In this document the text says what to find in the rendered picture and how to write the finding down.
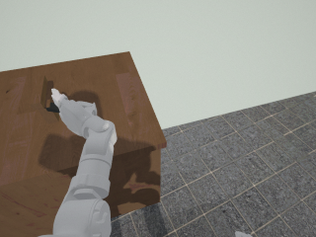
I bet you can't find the left robot upper arm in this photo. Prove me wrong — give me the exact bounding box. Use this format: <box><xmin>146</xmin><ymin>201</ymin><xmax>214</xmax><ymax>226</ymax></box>
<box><xmin>38</xmin><ymin>198</ymin><xmax>112</xmax><ymax>237</ymax></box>

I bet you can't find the counter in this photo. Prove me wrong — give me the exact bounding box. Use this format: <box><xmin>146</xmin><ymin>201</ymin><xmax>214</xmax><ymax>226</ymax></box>
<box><xmin>0</xmin><ymin>51</ymin><xmax>167</xmax><ymax>237</ymax></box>

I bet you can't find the left robot hand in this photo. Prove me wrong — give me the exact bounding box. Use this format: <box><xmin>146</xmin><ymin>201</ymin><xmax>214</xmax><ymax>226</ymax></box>
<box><xmin>51</xmin><ymin>88</ymin><xmax>98</xmax><ymax>137</ymax></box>

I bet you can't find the tap lever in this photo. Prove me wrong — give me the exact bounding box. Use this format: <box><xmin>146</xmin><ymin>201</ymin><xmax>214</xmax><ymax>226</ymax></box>
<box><xmin>46</xmin><ymin>102</ymin><xmax>60</xmax><ymax>113</ymax></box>

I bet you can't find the robot left forearm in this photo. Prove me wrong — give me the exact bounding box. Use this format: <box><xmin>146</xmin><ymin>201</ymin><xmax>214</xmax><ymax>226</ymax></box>
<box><xmin>52</xmin><ymin>116</ymin><xmax>118</xmax><ymax>234</ymax></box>

